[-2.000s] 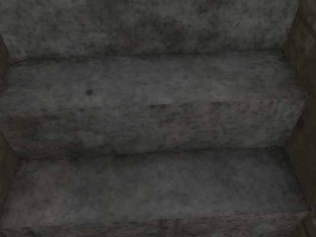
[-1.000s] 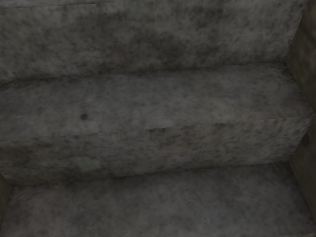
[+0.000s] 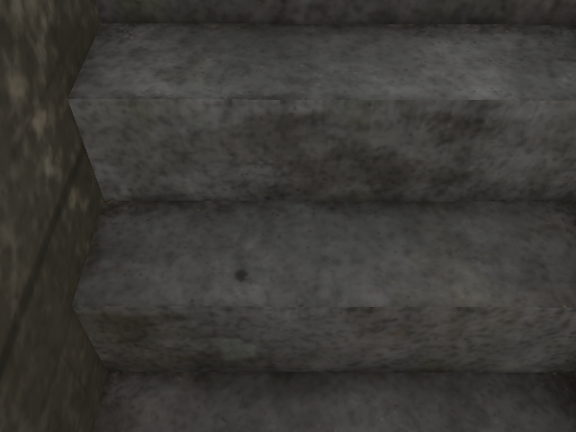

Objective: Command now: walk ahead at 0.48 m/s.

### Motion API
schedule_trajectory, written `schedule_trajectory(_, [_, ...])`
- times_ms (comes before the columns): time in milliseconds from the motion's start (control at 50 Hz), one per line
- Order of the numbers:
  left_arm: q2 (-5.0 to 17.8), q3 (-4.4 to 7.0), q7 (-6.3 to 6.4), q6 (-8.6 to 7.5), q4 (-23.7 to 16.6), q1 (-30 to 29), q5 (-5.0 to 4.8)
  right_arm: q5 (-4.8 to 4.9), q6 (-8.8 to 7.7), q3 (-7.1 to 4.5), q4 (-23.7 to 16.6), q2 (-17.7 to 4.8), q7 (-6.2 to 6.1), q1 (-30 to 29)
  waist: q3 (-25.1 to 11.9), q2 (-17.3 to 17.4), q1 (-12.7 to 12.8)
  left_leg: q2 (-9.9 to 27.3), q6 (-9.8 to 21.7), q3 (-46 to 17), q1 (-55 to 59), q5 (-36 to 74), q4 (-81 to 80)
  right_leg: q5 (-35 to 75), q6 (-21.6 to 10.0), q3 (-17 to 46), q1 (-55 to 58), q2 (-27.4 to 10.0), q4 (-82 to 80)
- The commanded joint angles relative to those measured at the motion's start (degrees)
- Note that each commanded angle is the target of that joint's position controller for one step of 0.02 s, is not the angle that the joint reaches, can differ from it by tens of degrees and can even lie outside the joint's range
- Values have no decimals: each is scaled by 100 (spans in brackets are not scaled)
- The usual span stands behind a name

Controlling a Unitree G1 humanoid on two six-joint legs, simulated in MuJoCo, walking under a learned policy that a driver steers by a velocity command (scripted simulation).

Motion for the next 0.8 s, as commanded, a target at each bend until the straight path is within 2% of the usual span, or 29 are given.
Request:
schedule_trajectory(20, [139, 148, 150, 47, 1757, 4799, 343, 341, -316, -186, -1799, -722, -6, -3525, 304, -557, 2235, 275, -120, 597, -2448, 4762, 190, 417, 472, -527, 3794, 102, -2862])
schedule_trajectory(40, [229, 121, 13, 91, 2060, 5534, 338, 226, -235, -219, -1614, -816, 70, -3290, 282, -666, 2216, 183, -173, 622, -2199, 4784, 1798, 1763, 313, -445, 4424, -113, -4761])
schedule_trajectory(80, [-520, -227, -383, 334, 2205, 4740, 171, -104, -26, -181, -1059, -452, 304, -2653, 1445, -700, 1451, -12, 749, 162, -3585, 1693, 5109, 3474, 39, -109, 4634, -551, -6202])
schedule_trajectory(140, [-1179, -634, -592, 702, 2148, 4603, 477, 160, 163, 268, -1352, 733, 462, -2456, 1443, -424, 517, -357, 2081, -956, -5489, 1996, 8129, 3511, -730, 450, 4075, -534, -6903])
schedule_trajectory(160, [-535, -672, -695, 676, 1699, 3802, 433, 127, 103, 386, -1266, 1066, 579, -1314, 682, -256, -362, -545, 2020, -1430, -5886, 3014, 8710, 5642, -1118, 1830, 3506, -942, -6169])
schedule_trajectory(180, [520, -445, -699, 483, 1155, 2695, 82, 52, 23, 507, -1050, 1013, 560, 295, 146, -450, -953, -161, 1357, -1427, -6006, 3338, 9202, 5830, -2103, 2846, 3375, -2160, -6761])
schedule_trajectory(200, [667, -412, -627, 315, 1138, 2629, 166, 63, -124, 386, -1084, 443, 376, -104, 158, 141, -852, -58, 993, -1073, -6492, 3335, 9509, 5090, -2009, 2539, 3749, -2217, -7154])
schedule_trajectory(220, [982, -304, -468, 173, 958, 2094, 168, 22, -69, 375, -1383, 8, 178, -491, 649, 223, -741, 686, 650, -1584, -7611, 2865, 9183, 3478, -2138, 3956, 4205, -3129, -8037])
schedule_trajectory(240, [642, -397, -340, 65, 1086, 2278, 206, 97, 140, 307, -1403, -199, 37, -1062, 1468, 647, -387, 1128, 619, -1832, -8538, 3287, 8671, 2589, -2245, 4950, 4433, -3347, -8687])
schedule_trajectory(260, [327, -426, -315, 48, 1260, 2710, 355, 176, 233, 275, -1364, -394, -11, -1260, 1410, 1067, -71, 1168, 781, -1706, -8375, 3983, 8459, 2827, -1900, 4303, 4509, -2890, -8595])
schedule_trajectory(280, [58, -136, 260, -275, 644, 2225, -45, -82, -54, 201, -2143, -461, -664, -3566, 1670, 971, 722, 1301, 349, -797, -6461, 2719, 7216, 1321, -920, 2358, 4270, -2193, -9093])
schedule_trajectory(300, [-144, -246, 605, -294, 710, 2195, -453, 353, -112, 395, -2381, -372, -845, -4286, 2128, 809, 887, 1160, 365, -218, -4337, 1935, 4853, 2165, -622, 1667, 2487, -1766, -10077])
schedule_trajectory(340, [-108, -379, 801, -89, 939, 2967, -600, 1109, 23, 518, -1668, 39, -1058, -2803, 627, 379, 766, -288, 565, 1311, -153, 1391, 2618, 7641, -394, 37, 2077, -581, -8606])
schedule_trajectory(360, [528, -186, 718, -214, 923, 3045, -405, 1169, -49, 455, -1426, 140, -1113, -1334, -431, -1161, 117, -144, 616, 355, 666, 875, 1915, 10617, -637, 271, 3103, -929, -6988])
schedule_trajectory(380, [548, -77, 586, -370, 729, 3241, -600, 997, -172, 277, -1114, -181, -1150, -523, -1734, -1234, -45, 257, 942, -919, 2702, 1662, 1367, 11039, -289, 690, 2260, -779, -5363])
schedule_trajectory(400, [892, 67, 376, -496, 383, 2610, -492, 742, -132, 57, -788, -565, -1249, 694, -2729, -979, -791, 597, 968, -2142, 3215, 1210, 187, 9012, -338, 660, 2273, -551, -4135])
schedule_trajectory(420, [476, 82, 132, -614, -12, 1700, -261, 405, -76, -130, -254, -1004, -1302, 1159, -2731, 806, -791, 1303, 998, -3441, 3316, 856, -1070, 3329, -314, 395, 1544, -25, -2379])
schedule_trajectory(440, [-61, 136, 81, -498, -444, 695, -11, 93, 36, -373, -63, -1452, -1295, 1148, -2070, 1823, -678, 2067, 821, -5139, 2465, -665, -3005, 1531, -83, 710, 396, 459, 481])
schedule_trajectory(460, [-469, 155, 51, -227, -1044, -248, 220, 62, 37, -414, -153, -1273, -1246, 511, -968, 1344, -426, 2351, 719, -4953, 1229, -2064, -3099, 1489, -194, 536, -533, 289, 1941])
schedule_trajectory(500, [-1294, -56, -20, 38, -1527, -570, 174, -71, 57, -273, 351, -270, -1133, -282, 868, 628, 343, 2034, 435, -3245, -985, -2060, -2200, 1869, -351, 226, -1145, 234, 2225])
schedule_trajectory(540, [-1355, -126, -116, 403, -1401, 86, 125, -94, -189, -197, 361, 48, -1006, -596, 1074, 255, 827, 1846, 196, -1942, -1636, -896, -2207, 1071, -342, -83, -778, 214, 2049])
schedule_trajectory(560, [-1094, -47, -129, 593, -1456, -28, 44, -119, -324, -182, 140, -157, -920, -651, 1032, 292, 956, 1884, 277, -1563, -1697, -645, -2284, 1043, -257, -227, -701, 230, 2478])
schedule_trajectory(580, [-825, 30, -558, 520, -1336, 376, -925, -380, -534, -85, -835, -439, -230, -2017, 1557, 445, 1326, 834, -152, 450, -3385, 127, -3134, 745, -789, 216, 197, 173, 1476])
schedule_trajectory(600, [-715, 169, -634, 489, -823, 1323, -895, -171, -644, -164, -1232, -531, -104, -3012, 1349, 1016, 1781, 736, -159, 914, -4074, 735, -3332, 815, -554, -39, 1243, 211, 1065])
schedule_trajectory(620, [-384, 310, -737, 475, -402, 1875, -725, 24, -592, -140, -1543, -553, -108, -3250, 817, 735, 1829, 733, -156, 1152, -3831, 1191, -3009, 1000, -394, -193, 1474, 293, 1183])
schedule_trajectory(680, [494, 491, -983, 400, -576, 760, -242, 52, -107, -229, -1653, -1064, -27, -1819, 285, 540, 780, 1516, 446, 398, -1327, 1426, -2944, 877, -196, -495, 794, -223, -1782])
schedule_trajectory(740, [-17, 359, -839, 338, -385, 1019, -263, -76, -36, -277, -1456, -974, 80, -899, 173, 528, 363, 2068, 866, -146, -415, 865, -2312, -221, 151, -392, 1418, -283, -3587])
schedule_trajectory(780, [29, 442, -719, 220, -64, 1491, -227, 145, -91, -332, -1501, -906, -38, -818, 390, -456, 285, 1342, 795, 536, -140, 587, -583, -455, -14, -722, 1738, 174, -5515])
schedule_trajectory(800, [375, 506, -629, 121, -193, 1262, -193, 101, -69, -236, -1644, -620, -69, -918, 452, -887, 122, 780, 443, 822, -307, 1191, 1004, -361, -659, 523, 1424, -212, -5665])
Keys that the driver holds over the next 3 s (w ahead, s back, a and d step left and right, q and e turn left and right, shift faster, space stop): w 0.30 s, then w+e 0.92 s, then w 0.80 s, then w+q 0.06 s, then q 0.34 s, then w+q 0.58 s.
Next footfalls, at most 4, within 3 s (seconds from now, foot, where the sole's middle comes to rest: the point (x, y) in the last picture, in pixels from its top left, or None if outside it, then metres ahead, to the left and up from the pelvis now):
0.14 right None -0.05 -0.06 -0.90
0.40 left None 0.19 0.17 -0.67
0.76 right None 0.10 -0.04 -0.68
1.08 left None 0.01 0.23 -0.63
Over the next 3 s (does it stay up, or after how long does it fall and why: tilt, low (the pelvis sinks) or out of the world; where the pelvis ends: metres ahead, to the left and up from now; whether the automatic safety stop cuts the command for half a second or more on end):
stays up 0.04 -0.22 -0.11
